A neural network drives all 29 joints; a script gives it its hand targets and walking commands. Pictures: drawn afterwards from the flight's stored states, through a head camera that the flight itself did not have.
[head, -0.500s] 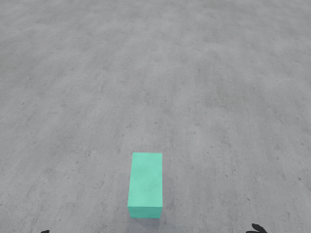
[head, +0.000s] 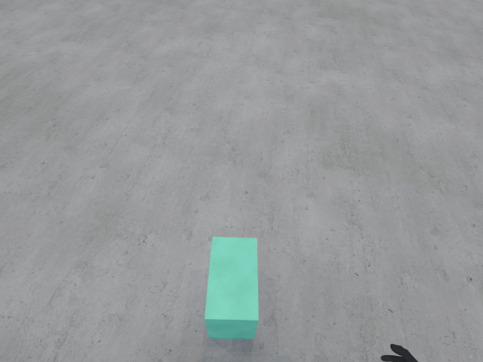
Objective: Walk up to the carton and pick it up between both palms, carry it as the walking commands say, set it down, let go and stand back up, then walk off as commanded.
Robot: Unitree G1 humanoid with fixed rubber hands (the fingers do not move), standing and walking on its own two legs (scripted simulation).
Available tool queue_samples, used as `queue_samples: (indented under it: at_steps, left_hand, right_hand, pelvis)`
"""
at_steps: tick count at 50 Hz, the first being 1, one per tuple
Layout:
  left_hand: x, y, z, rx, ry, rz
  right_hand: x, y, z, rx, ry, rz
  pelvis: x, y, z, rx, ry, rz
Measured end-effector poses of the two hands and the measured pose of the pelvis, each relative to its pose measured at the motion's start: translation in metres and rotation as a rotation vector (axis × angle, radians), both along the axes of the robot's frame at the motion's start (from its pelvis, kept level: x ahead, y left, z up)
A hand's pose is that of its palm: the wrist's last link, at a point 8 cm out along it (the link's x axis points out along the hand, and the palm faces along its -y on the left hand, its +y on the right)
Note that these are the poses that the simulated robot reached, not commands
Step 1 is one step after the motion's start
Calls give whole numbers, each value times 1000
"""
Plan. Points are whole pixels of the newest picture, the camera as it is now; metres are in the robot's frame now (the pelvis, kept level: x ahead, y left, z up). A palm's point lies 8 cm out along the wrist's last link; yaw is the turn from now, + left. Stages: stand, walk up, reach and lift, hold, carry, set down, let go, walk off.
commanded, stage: walk up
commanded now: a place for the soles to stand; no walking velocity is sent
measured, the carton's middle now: (233, 288) +0.47 +0.02 -0.64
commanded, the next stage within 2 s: reach and lift in 0.20 s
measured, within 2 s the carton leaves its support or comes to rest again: neither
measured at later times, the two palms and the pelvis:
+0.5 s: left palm (99, 346) +0.18 +0.26 -0.12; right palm (393, 352) +0.16 -0.27 -0.11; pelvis +0.01 -0.01 -0.02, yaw +0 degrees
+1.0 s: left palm (120, 308) +0.25 +0.25 -0.17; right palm (346, 298) +0.27 -0.23 -0.16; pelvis +0.00 -0.03 -0.07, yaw +1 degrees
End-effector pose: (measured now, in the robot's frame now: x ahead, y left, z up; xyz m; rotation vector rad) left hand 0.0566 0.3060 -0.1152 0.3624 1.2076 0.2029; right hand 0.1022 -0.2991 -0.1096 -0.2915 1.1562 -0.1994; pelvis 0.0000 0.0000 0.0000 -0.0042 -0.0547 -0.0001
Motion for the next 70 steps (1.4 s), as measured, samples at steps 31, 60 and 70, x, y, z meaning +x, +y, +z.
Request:
queue_samples:
  at_steps: [31, 60, 70]
  left_hand:
    - [127, -50, -13, -128, -160, 6]
    - [250, -68, -76, -229, -344, -17]
    - [313, -84, -95, -255, -422, -27]
  right_hand:
    - [80, 38, -10, 81, -73, 35]
    - [208, 82, -62, 92, -305, 29]
    - [262, 116, -87, 139, -366, 19]
  pelvis:
    - [22, -9, -28, -2, 84, -11]
    - [-43, -31, -90, -32, 427, 20]
    - [-67, -17, -106, -34, 545, 4]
